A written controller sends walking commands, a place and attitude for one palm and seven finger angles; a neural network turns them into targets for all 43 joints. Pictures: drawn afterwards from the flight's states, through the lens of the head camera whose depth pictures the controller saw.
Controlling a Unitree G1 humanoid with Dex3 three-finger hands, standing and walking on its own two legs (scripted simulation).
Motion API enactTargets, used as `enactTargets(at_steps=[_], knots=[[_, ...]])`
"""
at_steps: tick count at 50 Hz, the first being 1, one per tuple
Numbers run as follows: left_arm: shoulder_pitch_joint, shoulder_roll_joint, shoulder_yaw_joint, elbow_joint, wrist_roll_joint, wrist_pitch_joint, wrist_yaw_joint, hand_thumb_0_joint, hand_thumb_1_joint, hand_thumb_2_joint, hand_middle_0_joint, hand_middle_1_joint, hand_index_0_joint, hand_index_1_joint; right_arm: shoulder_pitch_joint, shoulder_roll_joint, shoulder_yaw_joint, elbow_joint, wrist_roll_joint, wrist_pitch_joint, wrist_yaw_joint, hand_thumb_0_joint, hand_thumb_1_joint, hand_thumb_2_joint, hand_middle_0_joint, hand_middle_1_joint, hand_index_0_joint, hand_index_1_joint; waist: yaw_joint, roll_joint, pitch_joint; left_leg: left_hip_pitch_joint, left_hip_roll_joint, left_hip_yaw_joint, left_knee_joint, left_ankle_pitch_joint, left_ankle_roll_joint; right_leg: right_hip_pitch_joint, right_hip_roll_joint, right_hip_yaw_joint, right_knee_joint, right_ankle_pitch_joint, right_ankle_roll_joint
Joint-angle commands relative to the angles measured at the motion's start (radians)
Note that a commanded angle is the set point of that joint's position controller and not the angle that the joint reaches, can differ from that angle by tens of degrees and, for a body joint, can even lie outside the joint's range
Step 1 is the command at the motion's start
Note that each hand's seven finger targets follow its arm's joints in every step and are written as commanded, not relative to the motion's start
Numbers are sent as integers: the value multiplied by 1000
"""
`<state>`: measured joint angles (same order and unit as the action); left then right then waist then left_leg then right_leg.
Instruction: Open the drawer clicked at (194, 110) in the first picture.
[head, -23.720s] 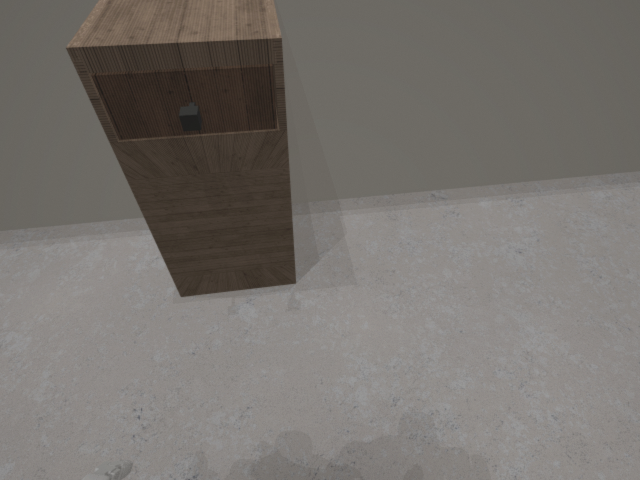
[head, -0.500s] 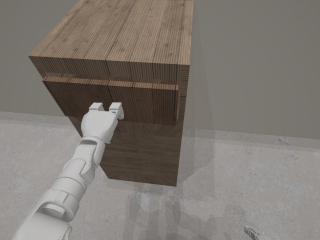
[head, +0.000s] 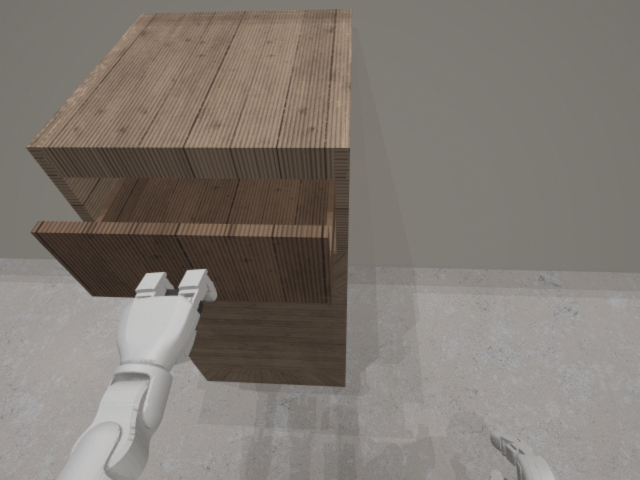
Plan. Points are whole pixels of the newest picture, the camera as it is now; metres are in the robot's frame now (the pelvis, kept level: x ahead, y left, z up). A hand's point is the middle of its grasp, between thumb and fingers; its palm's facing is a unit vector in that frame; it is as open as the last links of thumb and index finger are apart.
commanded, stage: pull the drawer open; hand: left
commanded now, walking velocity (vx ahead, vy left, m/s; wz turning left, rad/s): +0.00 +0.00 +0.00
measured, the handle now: (185, 296) +0.35 +0.20 +0.02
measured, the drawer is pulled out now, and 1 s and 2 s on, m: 0.10 0.28 0.30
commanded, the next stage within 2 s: open the thumb to release the handle in 1.16 s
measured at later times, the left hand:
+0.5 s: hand (170, 377) +0.25 +0.20 +0.01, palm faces -0.02 -0.11 -0.99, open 7.3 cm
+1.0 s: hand out of the picture +0.12 +0.20 +0.01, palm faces -0.02 -0.09 -1.00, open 7.3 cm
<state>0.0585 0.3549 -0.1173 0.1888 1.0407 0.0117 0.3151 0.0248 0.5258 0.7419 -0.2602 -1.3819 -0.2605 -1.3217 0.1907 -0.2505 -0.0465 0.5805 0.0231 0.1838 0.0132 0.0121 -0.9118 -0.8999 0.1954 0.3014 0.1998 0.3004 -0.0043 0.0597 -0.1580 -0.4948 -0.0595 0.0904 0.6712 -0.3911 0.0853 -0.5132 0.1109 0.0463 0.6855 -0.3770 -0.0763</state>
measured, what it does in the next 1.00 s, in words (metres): stands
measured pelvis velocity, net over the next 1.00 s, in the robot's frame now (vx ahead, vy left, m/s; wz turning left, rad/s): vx -0.02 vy -0.02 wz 0.02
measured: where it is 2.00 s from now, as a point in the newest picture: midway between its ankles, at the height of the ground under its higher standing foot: outside the picture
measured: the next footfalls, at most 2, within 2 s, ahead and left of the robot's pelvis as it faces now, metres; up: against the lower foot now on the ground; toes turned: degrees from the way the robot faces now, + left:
none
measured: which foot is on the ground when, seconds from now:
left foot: down 0.00-1.00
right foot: down 0.00-1.00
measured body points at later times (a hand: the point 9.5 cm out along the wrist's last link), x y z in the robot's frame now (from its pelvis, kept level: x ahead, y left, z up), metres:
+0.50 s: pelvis -0.01 -0.02 +0.00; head +0.02 -0.05 +0.45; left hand +0.24 +0.20 +0.06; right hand +0.20 -0.22 -0.10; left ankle -0.04 +0.06 -0.72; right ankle -0.03 -0.08 -0.72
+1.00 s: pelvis -0.02 -0.02 -0.02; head +0.02 -0.06 +0.42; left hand +0.11 +0.20 +0.06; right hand +0.21 -0.22 -0.12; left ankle -0.04 +0.07 -0.72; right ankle -0.03 -0.08 -0.72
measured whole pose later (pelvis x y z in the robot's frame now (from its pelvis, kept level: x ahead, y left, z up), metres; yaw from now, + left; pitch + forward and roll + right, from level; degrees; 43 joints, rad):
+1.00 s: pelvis -0.02 -0.02 -0.02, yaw +1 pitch +11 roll +2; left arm 0.69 0.40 -0.04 -0.23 1.03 -0.13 0.47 0.04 0.52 0.71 -0.32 -1.31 -0.29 -1.35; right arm 0.09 -0.24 -0.01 0.52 -0.03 0.16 0.04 0.01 -0.91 -0.90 0.19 0.30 0.20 0.30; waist 0.10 0.06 -0.15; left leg -0.60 -0.07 0.05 0.85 -0.46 0.06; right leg -0.62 0.11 0.02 0.89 -0.45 -0.11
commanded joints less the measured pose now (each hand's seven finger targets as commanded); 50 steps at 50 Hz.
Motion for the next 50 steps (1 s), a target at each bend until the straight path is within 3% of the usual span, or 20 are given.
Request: enactTargets(at_steps=[1, 3, 4, 5, 7, 10, 13, 14, 17, 20, 23, 24, 27, 32, 34, 37, 41, 44, 47, 50], knots=[[98, 125, 111, -304, -51, -4, 60, 0, 900, 900, -400, -1350, -400, -1350, -139, -93, -20, -168, -8, -71, 11, 0, -900, -900, 200, 300, 200, 300, 79, -62, -241, 164, 38, -119, -7, 605, -53, 197, -59, 68, -23, 575, 25], [-258, 126, 65, -239, -6, 14, 78, 0, 900, 900, -400, -1350, -400, -1350, -119, -109, -20, -117, -15, -61, -6, 0, -900, -900, 200, 300, 200, 300, -7, -73, -167, 155, 39, -128, 15, 512, -52, 70, -52, 43, -26, 470, 26], [-251, 105, 57, -268, -6, 11, 82, 0, 900, 900, -400, -1350, -400, -1350, -120, -103, -26, -128, -17, -65, -9, 0, -900, -900, 200, 300, 200, 300, 5, -60, -172, 169, 40, -126, 15, 507, -51, 61, -49, 40, -31, 434, 21], [-198, 135, 88, -260, 6, 14, 89, 0, 900, 900, -400, -1350, -400, -1350, -130, -98, -23, -130, -19, -69, -10, 0, -900, -900, 200, 300, 200, 300, 28, -53, -200, 181, 39, -124, 16, 504, -54, 67, -49, 43, -26, 418, 20], [-157, 141, 91, -238, 15, 24, 94, 0, 900, 900, -400, -1350, -400, -1350, -146, -92, -15, -131, -21, -67, -16, 0, -900, -900, 200, 300, 200, 300, 44, -68, -229, 169, 25, -117, 25, 471, -56, 97, -48, 49, -20, 437, 19], [-176, 129, 67, -264, 8, 21, 80, 0, 900, 900, -400, -1350, -400, -1350, -165, -86, -11, -129, -21, -64, -20, 0, -900, -900, 200, 300, 200, 300, 49, -81, -259, 179, 20, -119, 24, 461, -58, 118, -54, 54, -18, 441, 21], [-169, 116, 48, -227, -1, 28, 65, 0, 900, 900, -400, -1350, -400, -1350, -183, -78, -2, -133, -20, -61, -27, 0, -900, -900, 200, 300, 200, 300, 46, -92, -203, 145, 10, -118, 19, 404, -51, 122, -57, 56, -32, 431, 23], [-169, 155, 83, -219, -1, 28, 59, 0, 900, 900, -400, -1350, -400, -1350, -188, -84, 2, -132, -20, -59, -31, 0, -900, -900, 200, 300, 200, 300, 54, -92, -210, 141, 9, -118, 15, 397, -49, 136, -56, 65, -35, 434, 21], [-207, 164, 78, -196, 3, 28, 43, 0, 900, 900, -400, -1350, -400, -1350, -202, -75, 16, -134, -23, -55, -40, 0, -900, -900, 200, 300, 200, 300, 58, -98, -188, 103, 0, -112, 5, 342, -46, 152, -64, 78, -44, 422, 26], [-10, 197, 136, -250, -14, 3, 36, 0, 900, 900, -400, -1350, -400, -1350, -221, -66, 23, -163, -22, -66, -34, 0, -900, -900, 200, 300, 200, 300, 107, -46, -237, 111, -2, -109, -3, 391, -52, 230, -71, 109, -30, 520, 23], [187, 170, 138, -339, -45, -25, 34, 0, 900, 900, -400, -1350, -400, -1350, -227, -61, 26, -181, -24, -80, -18, 0, -900, -900, 200, 300, 200, 300, 117, -63, -229, 94, -3, -112, -3, 418, -54, 275, -88, 131, -18, 672, 37], [268, 191, 172, -356, -53, -35, 35, 0, 900, 900, -400, -1350, -400, -1350, -230, -65, 27, -182, -24, -83, -11, 0, -900, -900, 200, 300, 200, 300, 127, -69, -237, 93, 1, -115, -5, 444, -56, 293, -90, 133, -12, 703, 38], [383, 192, 185, -447, -64, -51, 39, 0, 900, 900, -400, -1350, -400, -1350, -244, -69, 31, -191, -26, -83, 3, 0, -900, -900, 200, 300, 200, 300, 124, -90, -177, 50, -2, -110, -8, 388, -54, 275, -92, 142, -11, 684, 40], [553, 194, 223, -533, -48, -70, 92, 0, 900, 900, -400, -1350, -400, -1350, -245, -83, 25, -205, -36, -88, 16, 0, -900, -900, 200, 300, 200, 300, 130, -34, -155, 31, -1, -109, 23, 363, -52, 215, -81, 147, 4, 590, 26], [582, 185, 223, -554, -41, -74, 120, 0, 900, 900, -400, -1350, -400, -1350, -234, -91, 18, -209, -41, -87, 21, 0, -900, -900, 200, 300, 200, 300, 124, -11, -143, 38, 3, -112, 39, 369, -51, 163, -69, 131, 11, 522, 14], [622, 213, 271, -562, -32, -85, 163, 0, 900, 900, -400, -1350, -400, -1350, -223, -95, 11, -206, -49, -86, 22, 0, -900, -900, 200, 300, 200, 300, 122, -54, -163, 17, -3, -115, 74, 332, -49, 130, -67, 140, 32, 498, 15], [633, 187, 249, -589, -16, -97, 201, 0, 900, 900, -400, -1350, -400, -1350, -209, -98, 0, -206, -53, -80, 28, 0, -900, -900, 200, 300, 200, 300, 108, -18, -166, 33, -5, -122, 109, 331, -50, 52, -59, 130, 59, 444, 8], [641, 198, 270, -596, -27, -99, 213, 0, 900, 900, -400, -1350, -400, -1350, -204, -102, -1, -216, -54, -73, 26, 0, -900, -900, 200, 300, 200, 300, 99, -75, -152, 27, -5, -131, 126, 297, -47, 18, -53, 131, 56, 399, 8], [680, 203, 276, -595, -38, -102, 215, 0, 900, 900, -400, -1350, -400, -1350, -207, -96, 4, -226, -54, -71, 24, 0, -900, -900, 200, 300, 200, 300, 107, -115, -149, 14, -11, -128, 136, 262, -46, 8, -60, 141, 52, 367, 15], [699, 212, 280, -610, -54, -93, 208, 0, 900, 900, -400, -1350, -400, -1350, -218, -96, 16, -240, -49, -68, 19, 0, -900, -900, 200, 300, 200, 300, 111, -115, -138, 0, -15, -122, 134, 220, -43, 19, -70, 165, 32, 349, 21]])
